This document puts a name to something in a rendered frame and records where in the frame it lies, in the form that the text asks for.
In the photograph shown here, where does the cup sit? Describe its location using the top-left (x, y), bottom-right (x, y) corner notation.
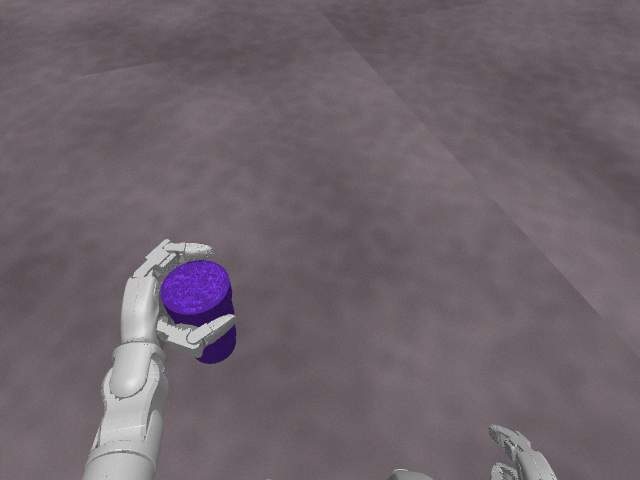
top-left (160, 260), bottom-right (236, 364)

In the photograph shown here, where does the right robot hand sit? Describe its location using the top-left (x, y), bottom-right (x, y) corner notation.
top-left (488, 424), bottom-right (558, 480)

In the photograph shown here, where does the left robot hand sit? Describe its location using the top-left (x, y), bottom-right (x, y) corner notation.
top-left (120, 239), bottom-right (237, 358)

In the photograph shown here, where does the left robot arm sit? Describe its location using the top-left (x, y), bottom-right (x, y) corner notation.
top-left (81, 341), bottom-right (169, 480)

